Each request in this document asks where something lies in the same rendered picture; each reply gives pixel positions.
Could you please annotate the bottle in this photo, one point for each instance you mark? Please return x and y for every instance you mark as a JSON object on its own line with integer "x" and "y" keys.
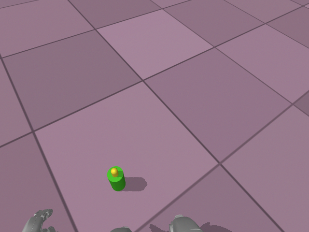
{"x": 116, "y": 178}

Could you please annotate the left robot hand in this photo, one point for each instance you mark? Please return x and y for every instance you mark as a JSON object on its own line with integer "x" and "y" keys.
{"x": 34, "y": 224}

